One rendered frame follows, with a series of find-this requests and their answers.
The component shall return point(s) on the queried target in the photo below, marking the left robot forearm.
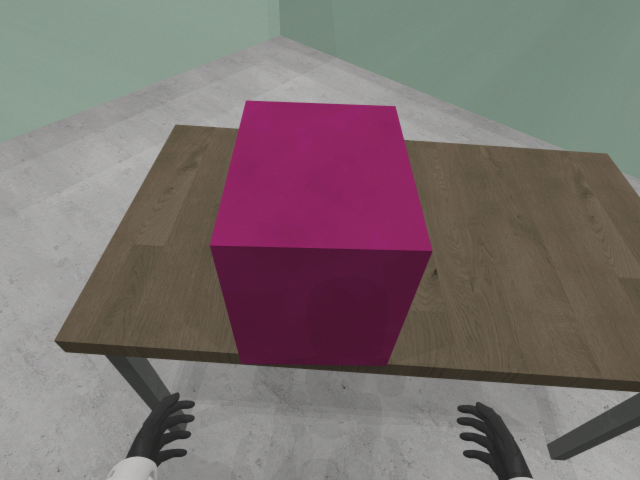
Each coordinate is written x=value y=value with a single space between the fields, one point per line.
x=134 y=468

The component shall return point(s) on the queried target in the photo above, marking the carton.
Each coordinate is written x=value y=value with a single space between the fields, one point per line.
x=320 y=242

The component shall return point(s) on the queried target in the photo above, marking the robot right hand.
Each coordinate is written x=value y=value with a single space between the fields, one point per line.
x=504 y=457

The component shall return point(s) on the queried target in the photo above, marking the table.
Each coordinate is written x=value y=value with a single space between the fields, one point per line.
x=534 y=276

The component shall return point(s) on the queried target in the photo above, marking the robot left hand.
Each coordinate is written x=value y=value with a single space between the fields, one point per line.
x=150 y=439

